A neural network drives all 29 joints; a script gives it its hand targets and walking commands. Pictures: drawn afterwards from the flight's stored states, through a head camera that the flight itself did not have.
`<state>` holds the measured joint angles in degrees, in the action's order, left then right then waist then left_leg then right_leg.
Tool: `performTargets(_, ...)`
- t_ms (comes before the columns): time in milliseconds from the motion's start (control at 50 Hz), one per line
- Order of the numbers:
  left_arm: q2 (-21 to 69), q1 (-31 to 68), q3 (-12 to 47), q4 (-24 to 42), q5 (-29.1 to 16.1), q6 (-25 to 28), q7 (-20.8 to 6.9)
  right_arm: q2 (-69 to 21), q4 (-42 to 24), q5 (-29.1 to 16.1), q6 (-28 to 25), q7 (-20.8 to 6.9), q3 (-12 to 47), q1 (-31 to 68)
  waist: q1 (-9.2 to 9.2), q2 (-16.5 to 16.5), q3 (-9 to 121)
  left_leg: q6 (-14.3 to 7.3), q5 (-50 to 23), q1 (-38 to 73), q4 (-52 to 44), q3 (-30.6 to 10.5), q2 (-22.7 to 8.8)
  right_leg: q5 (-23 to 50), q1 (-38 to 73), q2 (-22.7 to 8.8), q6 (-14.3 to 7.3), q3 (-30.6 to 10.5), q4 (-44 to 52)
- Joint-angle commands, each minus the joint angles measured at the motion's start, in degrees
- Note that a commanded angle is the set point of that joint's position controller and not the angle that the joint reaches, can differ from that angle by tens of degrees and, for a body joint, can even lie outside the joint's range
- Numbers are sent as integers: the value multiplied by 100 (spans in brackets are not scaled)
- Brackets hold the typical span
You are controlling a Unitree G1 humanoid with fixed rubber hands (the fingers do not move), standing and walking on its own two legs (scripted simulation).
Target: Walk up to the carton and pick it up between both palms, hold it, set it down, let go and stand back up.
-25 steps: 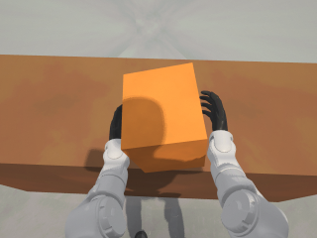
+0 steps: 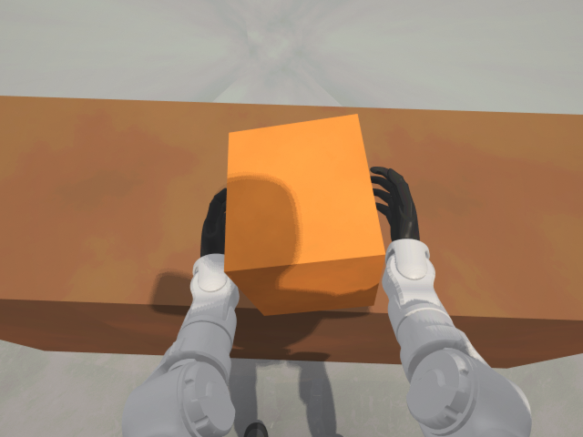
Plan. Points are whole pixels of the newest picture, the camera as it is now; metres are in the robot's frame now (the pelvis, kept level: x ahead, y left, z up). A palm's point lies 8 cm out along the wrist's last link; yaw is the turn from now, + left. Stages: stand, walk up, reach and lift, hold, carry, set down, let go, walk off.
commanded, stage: set down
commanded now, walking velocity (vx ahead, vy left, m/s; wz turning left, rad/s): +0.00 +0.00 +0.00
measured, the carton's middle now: (306, 224) +0.42 +0.03 -0.02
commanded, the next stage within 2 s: none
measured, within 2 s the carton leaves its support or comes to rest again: rests again in 0.18 s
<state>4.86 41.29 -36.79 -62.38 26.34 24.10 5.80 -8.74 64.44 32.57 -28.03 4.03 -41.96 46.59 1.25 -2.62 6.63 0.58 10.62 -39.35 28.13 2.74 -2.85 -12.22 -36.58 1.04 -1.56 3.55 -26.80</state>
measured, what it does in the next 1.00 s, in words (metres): stands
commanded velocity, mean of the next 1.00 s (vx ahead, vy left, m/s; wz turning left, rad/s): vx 0.00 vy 0.00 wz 0.00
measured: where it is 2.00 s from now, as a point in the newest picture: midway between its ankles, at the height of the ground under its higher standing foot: outside the picture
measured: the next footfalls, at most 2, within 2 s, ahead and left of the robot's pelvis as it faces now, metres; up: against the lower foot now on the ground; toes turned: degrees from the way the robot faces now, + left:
none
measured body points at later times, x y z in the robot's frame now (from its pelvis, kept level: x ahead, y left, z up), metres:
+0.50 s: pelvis -0.02 +0.00 -0.01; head +0.12 +0.02 +0.41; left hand +0.41 +0.16 -0.04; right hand +0.42 -0.11 -0.02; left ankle +0.01 +0.12 -0.73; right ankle -0.02 -0.10 -0.73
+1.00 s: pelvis -0.04 +0.00 -0.05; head +0.09 +0.01 +0.38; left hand +0.41 +0.24 -0.02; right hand +0.45 -0.17 +0.00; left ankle +0.01 +0.12 -0.73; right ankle -0.02 -0.10 -0.73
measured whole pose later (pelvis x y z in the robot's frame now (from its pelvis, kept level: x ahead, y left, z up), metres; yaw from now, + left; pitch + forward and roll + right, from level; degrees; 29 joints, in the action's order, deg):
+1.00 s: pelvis -0.04 +0.00 -0.05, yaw -1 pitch +32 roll -2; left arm -15.2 56.5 6.6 -83.0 -20.9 24.0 4.7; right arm 16.6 81.2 -20.5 -19.7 0.6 5.1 58.3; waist 3.8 -0.7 18.7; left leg 0.6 15.4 -64.0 47.3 1.5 -4.0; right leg -17.0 -60.8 1.2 -1.8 4.4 -45.6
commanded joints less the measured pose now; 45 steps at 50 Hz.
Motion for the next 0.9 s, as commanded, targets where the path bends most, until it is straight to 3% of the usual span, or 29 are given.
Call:
performTargets(0,1464,2701,911,222,317,239,-306,-2166,686,373,91,-537,1262,1856,283,236,3494,-22,-2203,1117,107,395,170,2421,2593,-94,189,-84,-273)
performTargets(120,1544,2727,926,87,337,240,-303,-2217,743,406,105,-544,1227,1903,223,229,3562,-47,-2088,1114,208,384,163,2171,2246,-74,167,-80,-321)
performTargets(220,1404,2850,816,32,321,286,-258,-2163,603,345,83,-522,1253,2122,369,196,3650,-78,-1938,841,332,430,187,1981,2215,-89,158,-135,-437)
performTargets(360,600,2898,681,-73,105,309,-30,-1104,543,-107,58,-354,1252,2377,418,166,3918,-51,-2050,835,592,449,192,1804,1869,17,134,-176,-584)
performTargets(400,16,2954,656,-81,-138,356,96,-467,492,-410,36,-241,1310,2484,481,134,4247,-44,-2035,676,695,468,211,1835,1917,36,141,-247,-703)
performTargets(440,-767,3049,802,-92,-590,337,285,378,465,-1088,93,-56,1600,2597,485,167,4634,-19,-2007,487,769,458,224,2008,2039,76,150,-355,-835)
performTargets(480,-1086,3204,1334,-254,-1211,262,438,921,607,-1890,171,82,2132,2806,474,426,4866,106,-2272,678,982,359,186,2064,1652,167,83,-299,-925)
performTargets(540,-1468,3492,1907,-644,-2082,297,477,1417,577,-2737,178,187,2807,3181,505,312,5339,189,-2328,831,1409,311,189,1863,1021,233,79,-261,-1064)
performTargets(620,-2018,3804,2656,-1150,-2955,447,392,2171,549,-3681,178,182,3506,3491,448,418,5723,355,-2465,1074,1728,217,187,1908,632,286,118,-150,-1287)
performTargets(680,-2307,3865,3056,-1570,-3437,455,218,2617,755,-4194,188,166,3908,3614,311,246,5750,381,-2460,1105,1870,138,190,2052,398,278,209,-115,-1413)
performTargets(720,-2336,3888,3394,-1701,-3645,402,114,2854,1097,-4464,220,132,4069,3549,178,345,5476,440,-2403,1264,1833,52,151,1816,68,284,189,-17,-1376)
performTargets(740,-2332,3973,3546,-1585,-3762,379,84,2959,1151,-4602,232,86,4135,3618,175,457,5514,483,-2485,1437,1854,27,119,1613,-205,317,156,39,-1342)
performTargets(780,-2282,4010,3845,-1623,-4043,350,33,3035,1217,-4784,303,-36,4289,3672,144,366,5319,441,-2221,1537,1853,-25,73,977,-743,335,106,127,-1258)
performTargets(820,-2399,4181,4040,-1449,-4338,378,-29,3041,1019,-4968,366,-164,4452,3804,173,275,5328,398,-1968,1268,1867,-28,92,830,-827,284,129,120,-1326)
performTargets(860,-2450,4362,4292,-1349,-4615,377,-88,3083,876,-5179,439,-282,4588,3957,214,391,5390,385,-1654,1107,1843,-37,116,531,-940,233,119,113,-1341)
performTargets(880,-2497,4338,4339,-1274,-4722,348,-118,3105,737,-5248,507,-334,4694,3968,231,236,5478,326,-1475,966,1829,-13,128,456,-851,213,149,82,-1354)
